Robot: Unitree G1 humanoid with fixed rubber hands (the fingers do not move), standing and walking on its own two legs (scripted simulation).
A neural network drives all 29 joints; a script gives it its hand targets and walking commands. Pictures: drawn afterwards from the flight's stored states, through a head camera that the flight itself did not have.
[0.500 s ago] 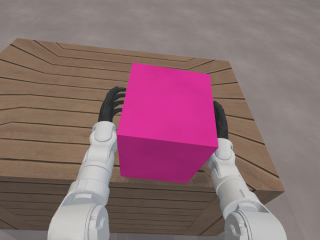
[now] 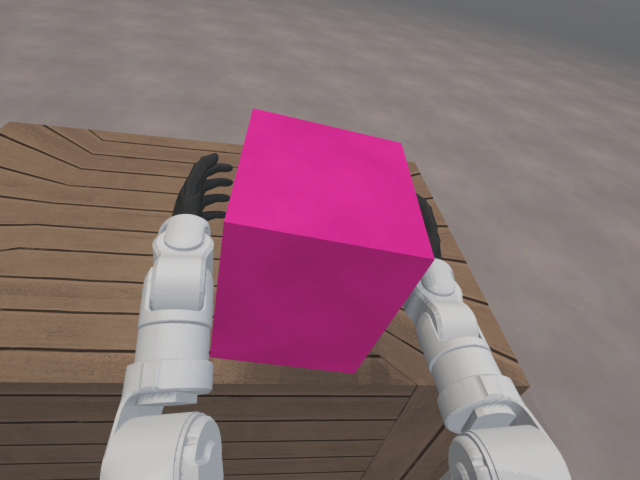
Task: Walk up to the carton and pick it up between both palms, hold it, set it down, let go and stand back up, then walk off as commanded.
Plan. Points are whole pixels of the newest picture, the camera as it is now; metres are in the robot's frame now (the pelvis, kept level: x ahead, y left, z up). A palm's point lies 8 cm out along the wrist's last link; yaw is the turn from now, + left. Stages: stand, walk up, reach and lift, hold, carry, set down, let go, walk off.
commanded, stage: reach and lift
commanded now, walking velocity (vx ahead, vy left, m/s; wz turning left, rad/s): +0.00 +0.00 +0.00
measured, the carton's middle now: (306, 248) +0.39 +0.02 +0.13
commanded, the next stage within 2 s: hold in 1.36 s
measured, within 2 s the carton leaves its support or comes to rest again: neither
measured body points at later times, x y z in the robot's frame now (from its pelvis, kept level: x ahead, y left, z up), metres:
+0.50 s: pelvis -0.01 +0.01 +0.00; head -0.06 +0.05 +0.44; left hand +0.39 +0.15 +0.22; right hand +0.38 -0.14 +0.20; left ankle +0.04 +0.12 -0.75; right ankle +0.00 -0.12 -0.75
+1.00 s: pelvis +0.00 +0.00 +0.00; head -0.06 +0.03 +0.44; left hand +0.39 +0.14 +0.23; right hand +0.39 -0.15 +0.23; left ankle +0.04 +0.12 -0.75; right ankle +0.00 -0.12 -0.75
